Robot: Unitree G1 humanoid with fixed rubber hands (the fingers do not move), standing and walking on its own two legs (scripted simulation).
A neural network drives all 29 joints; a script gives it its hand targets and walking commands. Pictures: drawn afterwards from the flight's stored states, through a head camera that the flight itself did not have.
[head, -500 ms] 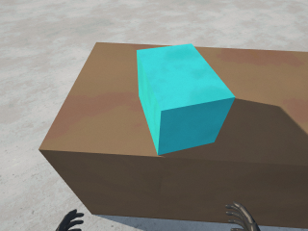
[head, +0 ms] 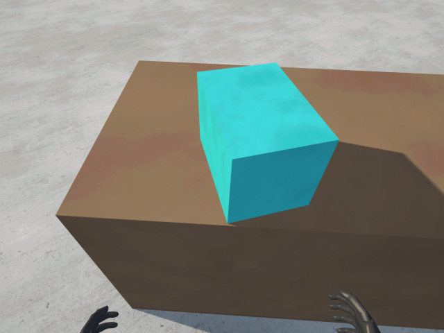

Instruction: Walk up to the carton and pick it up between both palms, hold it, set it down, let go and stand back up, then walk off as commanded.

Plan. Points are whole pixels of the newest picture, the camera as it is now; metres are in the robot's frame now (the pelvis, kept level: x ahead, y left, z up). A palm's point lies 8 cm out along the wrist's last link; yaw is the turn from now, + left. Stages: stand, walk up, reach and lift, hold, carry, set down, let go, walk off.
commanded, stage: stand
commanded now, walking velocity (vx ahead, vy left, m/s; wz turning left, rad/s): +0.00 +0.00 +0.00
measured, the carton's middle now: (253, 138) +0.50 -0.07 +0.07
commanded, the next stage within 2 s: walk up in 0.62 s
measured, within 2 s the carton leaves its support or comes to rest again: neither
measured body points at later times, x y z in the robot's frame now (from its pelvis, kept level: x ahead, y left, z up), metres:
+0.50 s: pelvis -0.01 +0.00 +0.00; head +0.00 +0.00 +0.45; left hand +0.13 +0.25 -0.11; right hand +0.15 -0.26 -0.08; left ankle +0.00 +0.12 -0.72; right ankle +0.00 -0.12 -0.72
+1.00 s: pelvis -0.02 -0.03 +0.00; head -0.01 -0.02 +0.45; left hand +0.11 +0.25 -0.11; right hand +0.08 -0.31 -0.10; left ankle +0.00 +0.12 -0.72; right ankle +0.01 -0.15 -0.70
